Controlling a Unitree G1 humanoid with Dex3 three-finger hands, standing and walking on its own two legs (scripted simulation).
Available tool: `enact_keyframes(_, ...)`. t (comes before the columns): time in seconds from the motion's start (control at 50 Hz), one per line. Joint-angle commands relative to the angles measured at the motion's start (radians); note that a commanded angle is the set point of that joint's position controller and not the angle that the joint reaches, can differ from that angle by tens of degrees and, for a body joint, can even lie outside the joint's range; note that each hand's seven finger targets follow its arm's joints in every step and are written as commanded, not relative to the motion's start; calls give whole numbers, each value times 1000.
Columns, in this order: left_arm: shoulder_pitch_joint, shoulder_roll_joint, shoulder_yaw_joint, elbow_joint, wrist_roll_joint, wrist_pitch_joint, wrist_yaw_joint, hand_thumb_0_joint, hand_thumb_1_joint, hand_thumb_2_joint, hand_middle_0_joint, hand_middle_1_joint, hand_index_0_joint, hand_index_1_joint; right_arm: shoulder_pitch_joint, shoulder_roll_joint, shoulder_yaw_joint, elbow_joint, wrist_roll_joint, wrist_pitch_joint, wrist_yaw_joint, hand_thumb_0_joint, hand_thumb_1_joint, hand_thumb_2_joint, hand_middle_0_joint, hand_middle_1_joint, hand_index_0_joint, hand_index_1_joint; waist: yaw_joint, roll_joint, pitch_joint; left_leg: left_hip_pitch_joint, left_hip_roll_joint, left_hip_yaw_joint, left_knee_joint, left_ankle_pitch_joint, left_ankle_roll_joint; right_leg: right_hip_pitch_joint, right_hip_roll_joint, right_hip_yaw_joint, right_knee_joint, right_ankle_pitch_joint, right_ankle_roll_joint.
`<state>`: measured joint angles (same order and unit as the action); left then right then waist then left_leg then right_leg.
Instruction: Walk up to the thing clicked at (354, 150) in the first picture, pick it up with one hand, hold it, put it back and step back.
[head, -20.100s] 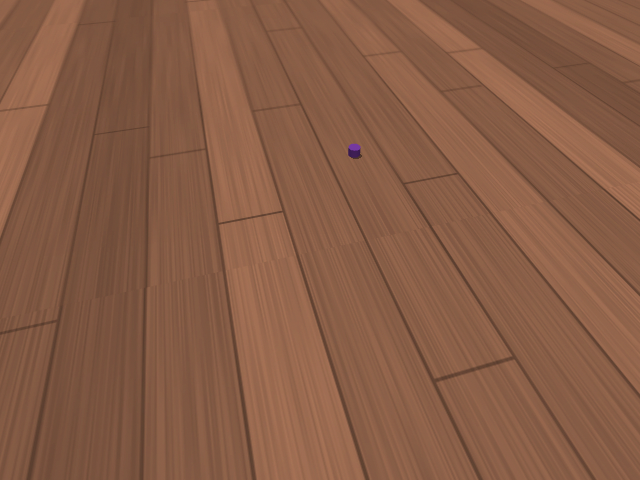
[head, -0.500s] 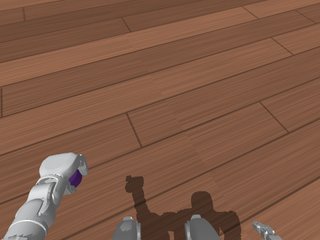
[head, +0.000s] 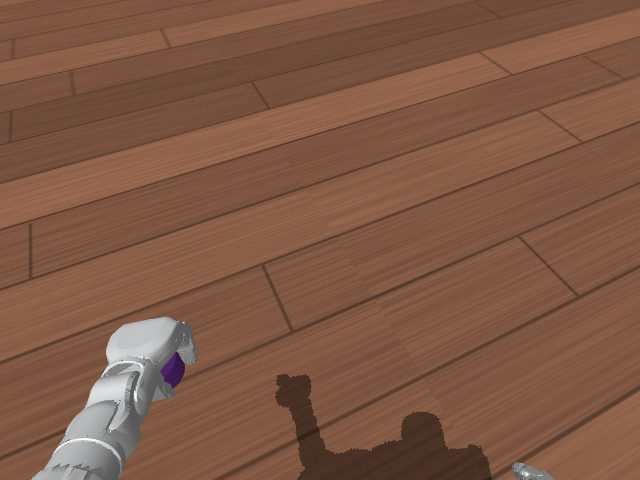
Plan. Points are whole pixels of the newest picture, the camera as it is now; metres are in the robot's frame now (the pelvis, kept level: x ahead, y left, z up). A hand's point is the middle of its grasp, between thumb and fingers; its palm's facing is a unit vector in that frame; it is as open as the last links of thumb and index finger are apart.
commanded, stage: hold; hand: left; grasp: from above
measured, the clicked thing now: (158, 366) +0.32 +0.25 -0.10
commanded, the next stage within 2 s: crouch in 1.86 s
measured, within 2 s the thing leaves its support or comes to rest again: neither
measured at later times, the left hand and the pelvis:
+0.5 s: hand (159, 349) +0.32 +0.22 -0.03, palm faces -0.46 -0.07 -0.89, open 6.9 cm; pelvis +0.02 +0.00 +0.02, yaw +0 degrees
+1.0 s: hand (155, 353) +0.31 +0.21 -0.01, palm faces -0.45 -0.07 -0.89, open 6.9 cm; pelvis +0.01 -0.01 +0.03, yaw +0 degrees
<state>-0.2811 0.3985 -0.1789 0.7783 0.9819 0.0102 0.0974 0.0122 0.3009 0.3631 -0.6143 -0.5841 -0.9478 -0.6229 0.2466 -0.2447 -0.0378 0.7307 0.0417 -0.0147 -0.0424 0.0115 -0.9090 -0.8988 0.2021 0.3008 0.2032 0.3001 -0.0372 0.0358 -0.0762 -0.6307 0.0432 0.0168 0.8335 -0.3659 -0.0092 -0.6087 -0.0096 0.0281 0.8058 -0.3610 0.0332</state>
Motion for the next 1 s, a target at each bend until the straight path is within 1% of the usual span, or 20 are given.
enact_keyframes(0.0,-317,225,91,-172,12,11,67,0,560,442,-844,-683,-923,-602,-16,-144,-51,-99,0,-37,-11,0,-902,-896,200,300,200,300,6,4,-277,252,-44,-7,-166,195,1,136,45,-20,-158,161,-40)
enact_keyframes(0.02,-344,214,76,-194,11,9,61,0,568,436,-842,-680,-923,-596,-14,-141,-52,-98,0,-37,-11,0,-900,-895,200,300,200,300,-1,21,-282,258,-44,-6,-170,207,0,140,46,-16,-161,175,-40)
enact_keyframes(0.06,-309,200,62,-153,13,15,44,0,575,466,-862,-685,-936,-609,-21,-142,-52,-96,2,-34,-9,0,-904,-896,200,300,200,300,1,-4,-253,271,-43,-5,-187,222,1,157,46,-22,-172,184,-40)
enact_keyframes(0.08,-348,211,66,-204,7,8,36,0,578,480,-868,-673,-938,-600,-24,-143,-56,-97,4,-33,-9,0,-903,-896,200,300,200,300,7,15,-277,290,-45,-4,-191,233,0,168,46,-19,-179,194,-39)
enact_keyframes(0.22,-302,191,48,-216,-7,5,-21,0,615,523,-884,-714,-959,-637,-42,-140,-48,-119,8,-21,-9,0,-898,-895,200,300,200,300,11,-20,-251,323,-50,11,-218,297,7,231,45,-14,-215,266,-34)
enact_keyframes(0.26,-282,216,66,-201,7,3,-27,0,611,503,-878,-710,-956,-629,-46,-142,-49,-121,9,-18,-10,0,-898,-895,200,300,200,300,25,-11,-238,320,-50,9,-228,307,4,238,47,-18,-216,264,-38)
enact_keyframes(0.36,-310,212,67,-251,10,0,-29,0,611,544,-884,-710,-956,-636,-59,-140,-46,-139,9,-7,-9,0,-897,-895,200,300,200,300,18,-10,-242,347,-55,17,-239,316,10,259,41,-11,-237,284,-32)
enact_keyframes(0.4,-307,226,79,-262,14,3,-28,0,617,551,-883,-720,-957,-644,-68,-140,-48,-140,10,-3,-9,0,-896,-894,200,300,200,300,30,4,-256,374,-55,17,-250,330,7,275,41,-11,-240,293,-33)
enact_keyframes(0.5,-302,210,67,-282,13,9,-34,0,608,555,-881,-706,-949,-635,-72,-139,-51,-144,12,8,-8,0,-895,-894,200,300,200,300,32,-17,-266,402,-51,17,-260,389,11,307,42,-15,-249,355,-28)
enact_keyframes(0.52,-304,207,59,-284,13,9,-38,0,609,575,-877,-720,-945,-649,-71,-140,-50,-144,11,9,-7,0,-894,-893,200,299,200,299,23,-11,-264,402,-53,21,-260,390,12,314,39,-13,-253,362,-27)
enact_keyframes(0.54,-312,216,69,-302,10,9,-41,0,616,576,-881,-727,-950,-655,-76,-139,-52,-145,13,11,-8,0,-895,-894,200,300,200,300,36,-6,-265,410,-53,22,-265,397,11,317,39,-14,-256,366,-28)
enact_keyframes(0.6,-278,184,43,-272,9,16,-54,0,627,578,-891,-736,-962,-663,-81,-138,-47,-149,14,16,-8,0,-895,-894,200,300,200,300,29,-25,-227,409,-51,20,-283,385,13,312,41,-16,-273,353,-29)
enact_keyframes(0.62,-295,207,60,-309,3,14,-55,0,640,570,-901,-716,-970,-644,-86,-140,-48,-155,15,18,-8,0,-893,-893,200,300,200,300,39,-14,-226,412,-50,21,-292,366,13,320,40,-19,-281,330,-30)
enact_keyframes(0.66,-259,190,49,-268,3,18,-66,0,618,551,-886,-712,-956,-640,-90,-137,-47,-157,15,19,-8,0,-897,-895,200,300,200,300,33,-22,-213,414,-47,22,-302,369,13,324,43,-23,-282,328,-33)
enact_keyframes(0.68,-287,191,45,-305,-2,17,-70,0,622,565,-888,-708,-956,-638,-96,-139,-47,-163,16,21,-8,0,-894,-894,200,300,200,300,34,-16,-221,423,-47,20,-305,376,13,326,43,-24,-284,332,-32)
enact_keyframes(0.72,-278,209,58,-309,4,18,-76,0,635,551,-888,-720,-962,-644,-106,-137,-44,-170,18,25,-9,0,-894,-894,200,299,200,299,45,-7,-205,422,-49,26,-313,362,13,328,40,-22,-298,317,-32)
enact_keyframes(0.78,-301,204,55,-338,-2,13,-83,0,608,592,-885,-711,-946,-647,-107,-136,-42,-171,16,26,-9,0,-894,-894,200,300,200,300,35,2,-217,439,-47,25,-325,356,14,333,41,-21,-301,313,-34)
enact_keyframes(0.8,-299,219,67,-330,0,13,-83,0,612,586,-885,-717,-949,-650,-116,-136,-41,-174,17,26,-11,0,-895,-894,200,299,200,299,42,-4,-213,438,-47,23,-327,354,14,334,42,-23,-307,305,-32)
enact_keyframes(0.94,-297,221,74,-357,0,13,-82,0,628,570,-889,-718,-959,-646,-136,-135,-38,-183,18,28,-14,0,-892,-893,200,299,200,299,45,-13,-184,444,-49,25,-351,304,15,334,39,-19,-338,255,-32)
enact_keyframes(0.98,-286,206,62,-343,0,15,-90,0,612,578,-889,-719,-955,-651,-143,-128,-32,-181,18,28,-13,0,-898,-896,200,300,200,300,45,-32,-184,443,-54,28,-352,289,19,336,35,-14,-347,244,-28)
